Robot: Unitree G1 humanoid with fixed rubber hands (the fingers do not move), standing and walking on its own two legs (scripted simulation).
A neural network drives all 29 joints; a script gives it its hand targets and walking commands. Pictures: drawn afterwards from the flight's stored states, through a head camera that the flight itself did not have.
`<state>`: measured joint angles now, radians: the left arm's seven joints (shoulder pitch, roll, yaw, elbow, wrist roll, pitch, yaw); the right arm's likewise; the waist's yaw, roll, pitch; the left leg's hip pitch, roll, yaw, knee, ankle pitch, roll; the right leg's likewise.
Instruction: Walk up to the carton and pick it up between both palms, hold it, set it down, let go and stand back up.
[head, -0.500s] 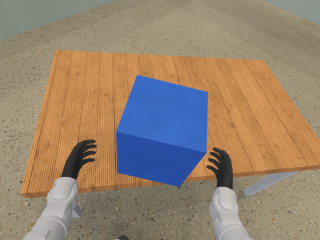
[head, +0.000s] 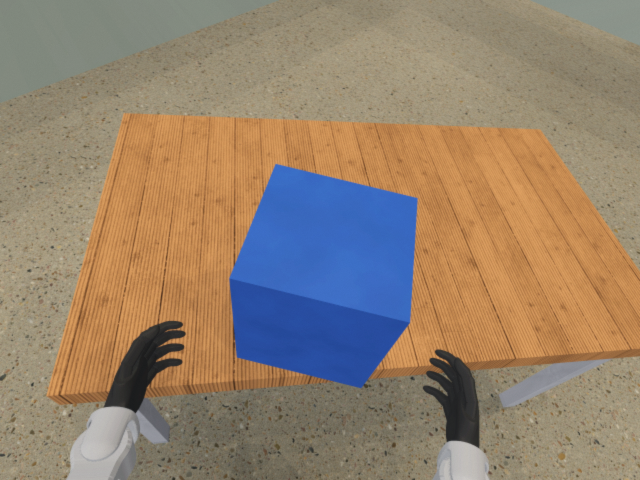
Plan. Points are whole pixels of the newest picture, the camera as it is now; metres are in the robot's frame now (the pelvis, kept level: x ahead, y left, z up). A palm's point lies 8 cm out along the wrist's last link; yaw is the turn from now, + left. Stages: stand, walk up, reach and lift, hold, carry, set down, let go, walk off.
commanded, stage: set down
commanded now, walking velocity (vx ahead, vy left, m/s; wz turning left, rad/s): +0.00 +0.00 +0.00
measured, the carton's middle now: (321, 283) +0.42 -0.01 -0.05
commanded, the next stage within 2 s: let go in 1.78 s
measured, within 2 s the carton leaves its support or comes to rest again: neither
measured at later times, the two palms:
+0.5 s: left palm (125, 416) +0.22 +0.23 -0.06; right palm (462, 429) +0.21 -0.19 -0.05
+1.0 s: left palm (132, 434) +0.20 +0.21 -0.07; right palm (475, 434) +0.21 -0.21 -0.05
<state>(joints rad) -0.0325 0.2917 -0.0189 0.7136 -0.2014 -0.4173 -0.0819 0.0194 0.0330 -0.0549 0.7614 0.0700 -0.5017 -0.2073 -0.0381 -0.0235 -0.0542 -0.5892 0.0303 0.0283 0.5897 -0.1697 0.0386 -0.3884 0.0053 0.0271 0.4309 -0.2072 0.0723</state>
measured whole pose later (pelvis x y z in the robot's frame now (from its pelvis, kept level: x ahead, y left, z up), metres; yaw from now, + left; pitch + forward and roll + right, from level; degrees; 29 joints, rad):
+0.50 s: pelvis +0.02 -0.01 +0.00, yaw +0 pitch +4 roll -4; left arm 0.12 0.30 -0.02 0.63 -0.21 -0.37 -0.09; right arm 0.10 0.03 -0.03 0.74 0.07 -0.52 -0.19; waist -0.02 -0.02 0.03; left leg -0.46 0.03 0.03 0.59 -0.21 0.04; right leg -0.26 0.01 0.03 0.43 -0.25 0.06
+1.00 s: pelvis +0.03 -0.02 +0.01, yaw +1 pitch +0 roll -3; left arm 0.19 0.30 -0.02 0.57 -0.16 -0.18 -0.08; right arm 0.12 -0.01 -0.03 0.74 0.07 -0.38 -0.11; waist -0.02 -0.02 0.04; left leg -0.34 0.03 0.03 0.56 -0.22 0.02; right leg -0.16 0.01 0.03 0.43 -0.28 0.04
